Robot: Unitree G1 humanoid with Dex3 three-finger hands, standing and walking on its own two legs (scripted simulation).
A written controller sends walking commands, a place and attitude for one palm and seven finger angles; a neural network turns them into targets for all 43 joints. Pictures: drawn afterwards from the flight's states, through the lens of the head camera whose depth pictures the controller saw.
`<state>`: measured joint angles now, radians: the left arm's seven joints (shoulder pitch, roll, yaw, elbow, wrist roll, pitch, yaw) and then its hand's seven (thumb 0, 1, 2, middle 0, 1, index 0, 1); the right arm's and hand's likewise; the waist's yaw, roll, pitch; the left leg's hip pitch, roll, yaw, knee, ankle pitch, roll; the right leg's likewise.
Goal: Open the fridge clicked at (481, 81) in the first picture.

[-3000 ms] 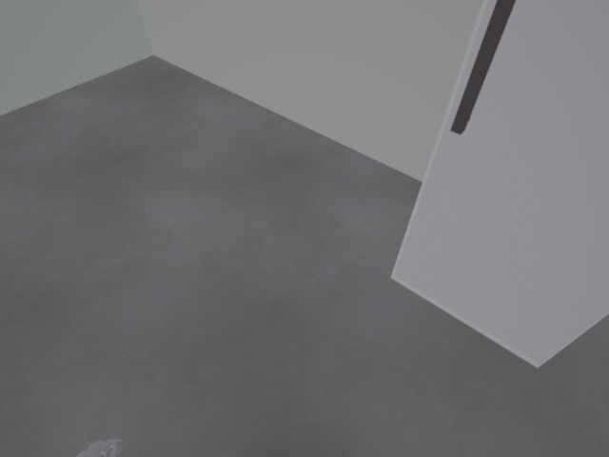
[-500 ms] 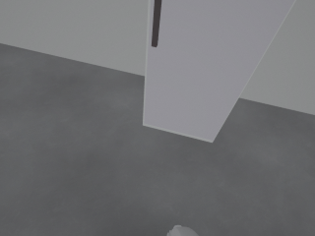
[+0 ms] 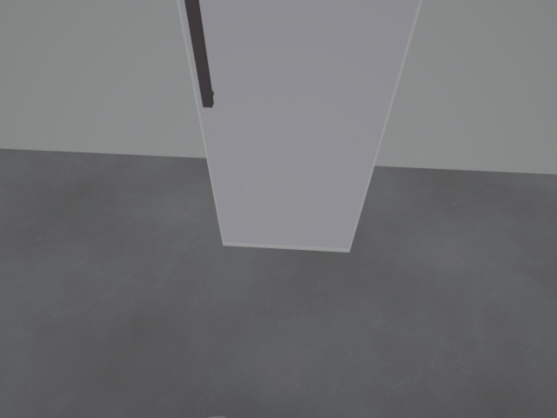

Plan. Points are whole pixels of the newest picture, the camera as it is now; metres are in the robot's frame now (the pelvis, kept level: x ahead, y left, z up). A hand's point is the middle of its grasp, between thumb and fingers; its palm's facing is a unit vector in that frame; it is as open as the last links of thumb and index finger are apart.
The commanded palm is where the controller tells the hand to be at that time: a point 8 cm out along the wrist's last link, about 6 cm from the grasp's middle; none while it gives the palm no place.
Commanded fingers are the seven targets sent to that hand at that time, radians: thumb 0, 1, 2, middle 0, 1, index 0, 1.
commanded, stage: take the last steps up to it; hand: left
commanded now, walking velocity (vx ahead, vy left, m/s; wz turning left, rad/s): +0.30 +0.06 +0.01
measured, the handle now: (198, 25) +0.87 +0.22 +0.19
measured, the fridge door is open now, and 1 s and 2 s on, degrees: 0 0 0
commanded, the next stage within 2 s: come to a stop and stand still in 0.86 s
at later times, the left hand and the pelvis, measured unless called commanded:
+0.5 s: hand (159, 380) +0.22 +0.22 -0.17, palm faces -0.03 -0.98 -0.18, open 7.3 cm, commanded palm none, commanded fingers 0.00 0.90 0.90 -0.20 -0.30 -0.20 -0.30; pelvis +0.15 +0.05 +0.00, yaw -2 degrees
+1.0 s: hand (173, 332) +0.32 +0.23 -0.20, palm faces +0.07 -0.99 -0.14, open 7.3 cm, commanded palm none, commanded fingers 0.00 0.90 0.90 -0.20 -0.30 -0.20 -0.30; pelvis +0.35 +0.06 -0.02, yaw -1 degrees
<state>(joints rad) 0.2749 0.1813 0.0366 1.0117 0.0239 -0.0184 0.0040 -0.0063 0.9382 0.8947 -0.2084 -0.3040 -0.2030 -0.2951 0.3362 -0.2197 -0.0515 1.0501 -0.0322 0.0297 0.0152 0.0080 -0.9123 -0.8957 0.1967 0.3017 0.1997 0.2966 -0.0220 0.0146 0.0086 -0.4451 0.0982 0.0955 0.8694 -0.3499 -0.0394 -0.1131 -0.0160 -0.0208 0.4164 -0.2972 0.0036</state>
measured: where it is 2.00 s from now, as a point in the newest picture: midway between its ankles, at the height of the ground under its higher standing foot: (267, 400)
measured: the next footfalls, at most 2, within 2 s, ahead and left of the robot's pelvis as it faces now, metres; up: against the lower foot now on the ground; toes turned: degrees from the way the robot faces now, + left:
left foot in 0.12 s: +0.12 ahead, +0.14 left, +0.00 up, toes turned +8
right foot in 0.60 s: +0.31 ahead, -0.09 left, +0.00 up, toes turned -10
